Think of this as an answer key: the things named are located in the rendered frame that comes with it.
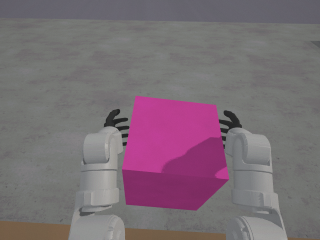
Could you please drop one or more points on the right robot upper arm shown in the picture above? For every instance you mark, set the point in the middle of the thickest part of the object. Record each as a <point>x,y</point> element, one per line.
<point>253,228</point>

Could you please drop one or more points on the robot left forearm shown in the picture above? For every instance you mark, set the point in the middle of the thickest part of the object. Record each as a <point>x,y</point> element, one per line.
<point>98,178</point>

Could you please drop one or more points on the robot right hand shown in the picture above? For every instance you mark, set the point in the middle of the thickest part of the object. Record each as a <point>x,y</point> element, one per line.
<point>234,124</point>

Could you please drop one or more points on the robot left hand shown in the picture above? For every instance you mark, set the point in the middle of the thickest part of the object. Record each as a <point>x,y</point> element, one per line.
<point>111,122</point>

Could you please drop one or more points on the robot right forearm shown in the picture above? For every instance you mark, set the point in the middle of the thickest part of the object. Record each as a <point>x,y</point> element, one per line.
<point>253,180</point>

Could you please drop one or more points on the carton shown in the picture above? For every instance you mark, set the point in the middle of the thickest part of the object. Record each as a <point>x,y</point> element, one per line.
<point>174,156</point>

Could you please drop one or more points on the left robot upper arm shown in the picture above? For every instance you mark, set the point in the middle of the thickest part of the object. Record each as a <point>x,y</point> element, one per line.
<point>98,227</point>

